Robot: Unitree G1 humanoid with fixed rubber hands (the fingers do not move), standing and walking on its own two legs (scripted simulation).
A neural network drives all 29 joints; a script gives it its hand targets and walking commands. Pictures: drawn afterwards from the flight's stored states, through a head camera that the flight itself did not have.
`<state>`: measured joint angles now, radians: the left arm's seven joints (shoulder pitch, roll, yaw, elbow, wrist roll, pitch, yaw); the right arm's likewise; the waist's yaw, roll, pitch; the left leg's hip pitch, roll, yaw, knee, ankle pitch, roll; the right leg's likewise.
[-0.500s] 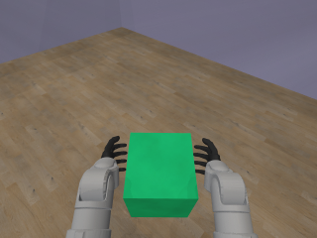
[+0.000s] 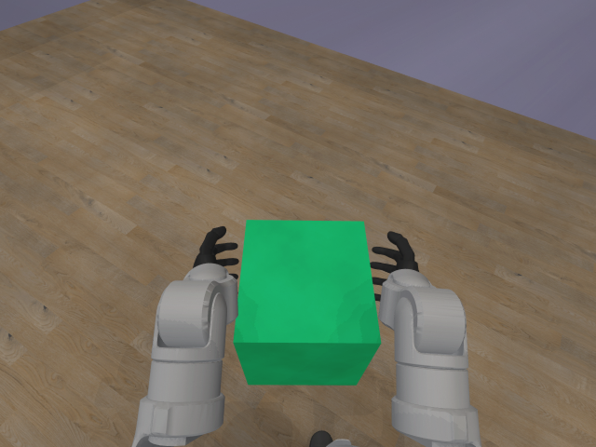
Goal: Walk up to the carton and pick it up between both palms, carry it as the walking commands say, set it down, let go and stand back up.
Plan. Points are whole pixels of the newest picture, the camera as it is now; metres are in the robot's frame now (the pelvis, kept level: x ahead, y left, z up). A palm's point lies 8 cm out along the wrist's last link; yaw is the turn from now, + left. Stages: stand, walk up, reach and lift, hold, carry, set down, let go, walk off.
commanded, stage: carry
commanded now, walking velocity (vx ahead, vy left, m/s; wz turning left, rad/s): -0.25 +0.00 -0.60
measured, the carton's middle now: (303, 306) +0.33 +0.00 -0.02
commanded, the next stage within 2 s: none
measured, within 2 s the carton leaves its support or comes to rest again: neither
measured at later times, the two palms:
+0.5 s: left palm (295, 382) +0.20 +0.01 +0.08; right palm out of the picture +0.11 -0.21 +0.08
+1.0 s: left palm out of the picture -0.01 +0.00 +0.08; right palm out of the picture -0.16 -0.19 +0.07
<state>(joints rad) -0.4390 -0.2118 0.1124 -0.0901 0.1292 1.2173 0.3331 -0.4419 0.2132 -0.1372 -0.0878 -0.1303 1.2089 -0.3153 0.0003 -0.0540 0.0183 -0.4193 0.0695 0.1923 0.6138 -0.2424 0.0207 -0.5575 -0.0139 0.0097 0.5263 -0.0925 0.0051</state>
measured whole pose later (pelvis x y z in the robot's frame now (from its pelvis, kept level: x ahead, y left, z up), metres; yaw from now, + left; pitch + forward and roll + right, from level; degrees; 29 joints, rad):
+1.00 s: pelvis -0.33 +0.09 +0.00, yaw -36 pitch +2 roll +0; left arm -0.46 -0.22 0.12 -0.01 0.13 1.21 0.32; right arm -0.41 0.20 -0.14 -0.06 -0.17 1.21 -0.26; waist 0.00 0.03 0.02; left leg -0.58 0.13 0.09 0.99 -0.49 -0.05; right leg -0.39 -0.02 -0.04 0.62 -0.27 -0.01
